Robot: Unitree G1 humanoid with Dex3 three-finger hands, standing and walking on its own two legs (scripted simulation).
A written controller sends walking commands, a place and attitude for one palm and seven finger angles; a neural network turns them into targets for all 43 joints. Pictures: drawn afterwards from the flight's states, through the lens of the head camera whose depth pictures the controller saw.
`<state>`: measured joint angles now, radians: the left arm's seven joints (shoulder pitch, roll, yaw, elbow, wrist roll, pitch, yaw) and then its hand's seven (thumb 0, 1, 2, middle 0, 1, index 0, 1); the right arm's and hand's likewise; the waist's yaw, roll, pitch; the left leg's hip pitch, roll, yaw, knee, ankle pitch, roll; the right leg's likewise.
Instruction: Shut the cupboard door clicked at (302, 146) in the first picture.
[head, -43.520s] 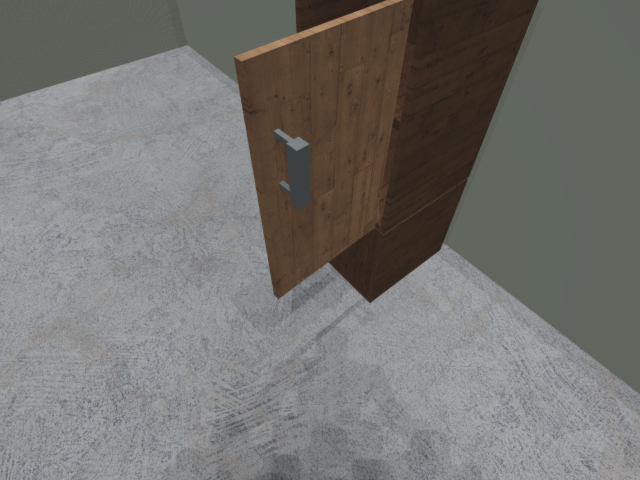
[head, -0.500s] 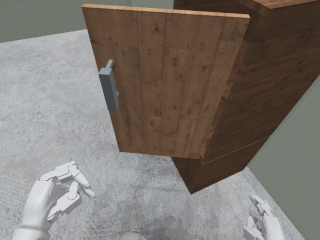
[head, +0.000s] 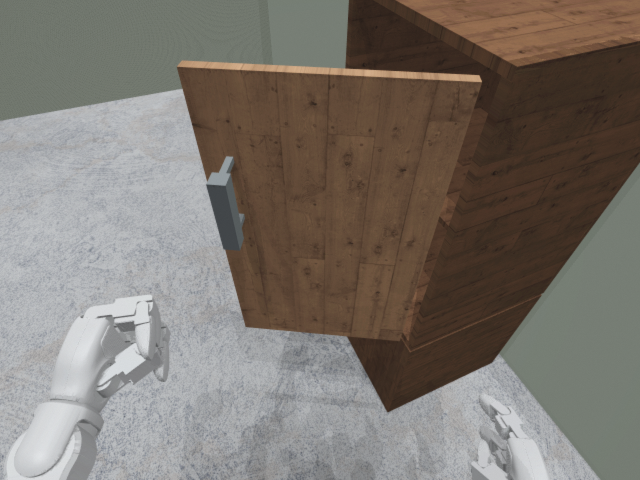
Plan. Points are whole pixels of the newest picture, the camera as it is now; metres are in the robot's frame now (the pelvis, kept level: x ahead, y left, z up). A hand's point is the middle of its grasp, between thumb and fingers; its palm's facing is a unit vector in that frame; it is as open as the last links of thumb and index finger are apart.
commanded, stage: raise the hand and make a fist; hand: left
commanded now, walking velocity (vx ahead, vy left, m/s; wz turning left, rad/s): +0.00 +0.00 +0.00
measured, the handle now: (230, 203) +0.46 +0.17 +0.10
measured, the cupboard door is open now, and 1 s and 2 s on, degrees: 61 61 61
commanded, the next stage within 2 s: bring the fist close to the handle in 0.34 s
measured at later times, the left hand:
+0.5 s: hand (164, 352) +0.23 +0.18 +0.10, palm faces +0.00 -1.00 -0.07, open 3.1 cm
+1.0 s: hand (213, 293) +0.31 +0.15 +0.10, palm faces -0.03 -1.00 -0.05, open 3.1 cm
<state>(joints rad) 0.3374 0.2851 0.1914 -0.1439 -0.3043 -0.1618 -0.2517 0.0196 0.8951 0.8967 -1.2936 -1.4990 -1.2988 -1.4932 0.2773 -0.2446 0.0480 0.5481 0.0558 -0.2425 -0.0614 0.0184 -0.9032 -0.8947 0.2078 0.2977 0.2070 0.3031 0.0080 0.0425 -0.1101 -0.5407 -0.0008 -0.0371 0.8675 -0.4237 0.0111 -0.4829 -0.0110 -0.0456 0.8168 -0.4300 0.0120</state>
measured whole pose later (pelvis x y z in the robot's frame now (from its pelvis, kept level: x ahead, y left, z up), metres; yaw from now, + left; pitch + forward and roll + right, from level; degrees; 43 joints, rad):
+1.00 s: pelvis +0.00 -0.01 +0.01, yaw -1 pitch +6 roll +0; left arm 0.02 0.24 0.14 0.11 -0.23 -0.15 -0.16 0.02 0.89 0.90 -1.30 -1.50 -1.30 -1.50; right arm 0.26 -0.26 0.03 0.59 0.04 -0.18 -0.05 0.02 -0.90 -0.89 0.21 0.30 0.21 0.30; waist -0.02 0.03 -0.08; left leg -0.50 0.00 -0.02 0.80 -0.40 0.00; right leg -0.48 -0.01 -0.02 0.79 -0.42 0.00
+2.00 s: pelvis +0.01 -0.01 +0.01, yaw -2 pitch +7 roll +0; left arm -0.24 0.23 0.16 0.41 -0.20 -0.22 -0.12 0.02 0.90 0.90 -1.30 -1.51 -1.30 -1.50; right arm 0.26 -0.25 0.00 0.61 0.05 -0.06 -0.03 0.02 -0.91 -0.89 0.20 0.30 0.20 0.30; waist -0.04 0.02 -0.08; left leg -0.50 0.01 0.00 0.77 -0.38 0.00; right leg -0.47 0.00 -0.01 0.75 -0.40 0.00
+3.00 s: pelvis -0.02 +0.00 -0.01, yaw -2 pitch +16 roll -2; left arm -1.00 0.42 0.22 1.18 -0.14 -0.28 -0.35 0.02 0.90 0.90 -1.30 -1.50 -1.30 -1.50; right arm 0.38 -0.28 0.02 0.69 0.02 -0.06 -0.02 0.01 -0.91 -0.89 0.21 0.30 0.21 0.30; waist -0.17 0.03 -0.07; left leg -0.80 0.01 -0.02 0.92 -0.39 0.01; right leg -0.76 0.00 -0.02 0.88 -0.40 0.01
